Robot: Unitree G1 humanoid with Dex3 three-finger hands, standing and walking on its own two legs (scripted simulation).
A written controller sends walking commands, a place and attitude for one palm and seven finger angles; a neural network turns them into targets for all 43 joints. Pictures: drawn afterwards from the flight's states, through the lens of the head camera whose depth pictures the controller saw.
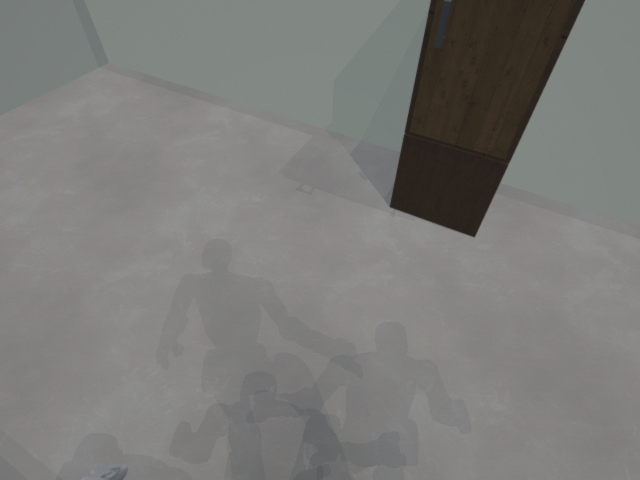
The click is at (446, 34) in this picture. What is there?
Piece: cupboard door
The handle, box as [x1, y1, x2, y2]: [434, 0, 453, 47]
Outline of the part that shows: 453,0 444,0 434,43 434,46 439,47 441,45 441,42 444,38 444,29 450,4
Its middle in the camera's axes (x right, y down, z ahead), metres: +0.36 -0.64 +1.13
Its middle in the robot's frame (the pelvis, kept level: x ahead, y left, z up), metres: +1.30 -0.30 +0.05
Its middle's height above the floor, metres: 0.83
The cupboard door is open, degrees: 0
